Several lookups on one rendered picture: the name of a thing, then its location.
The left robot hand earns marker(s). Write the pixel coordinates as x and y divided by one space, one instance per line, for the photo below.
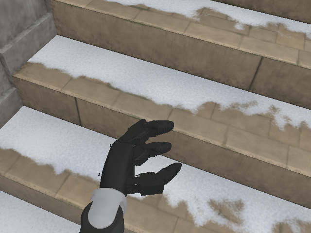
131 150

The left robot forearm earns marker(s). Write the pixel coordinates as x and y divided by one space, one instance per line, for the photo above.
104 214

